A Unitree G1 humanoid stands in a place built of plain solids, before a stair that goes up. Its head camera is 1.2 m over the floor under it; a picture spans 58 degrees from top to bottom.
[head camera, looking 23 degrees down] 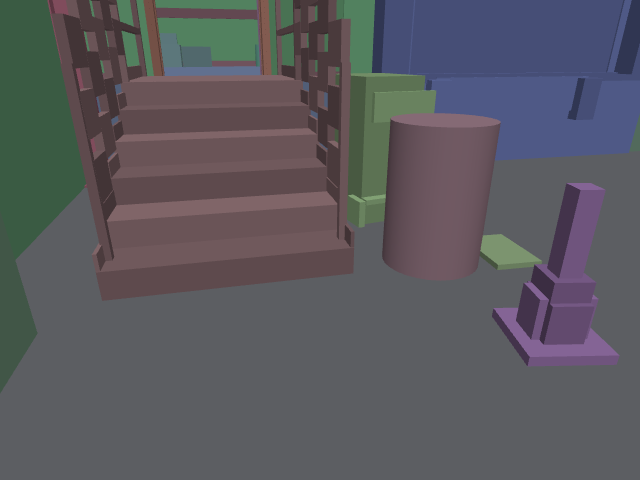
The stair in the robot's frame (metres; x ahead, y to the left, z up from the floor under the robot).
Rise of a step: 0.17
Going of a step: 0.30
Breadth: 1.40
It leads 13 degrees to the left of straight ahead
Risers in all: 6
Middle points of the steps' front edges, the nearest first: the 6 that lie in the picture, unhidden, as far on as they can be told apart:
2.15 0.48 0.17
2.45 0.55 0.34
2.74 0.62 0.51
3.03 0.68 0.68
3.32 0.75 0.85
3.61 0.82 1.02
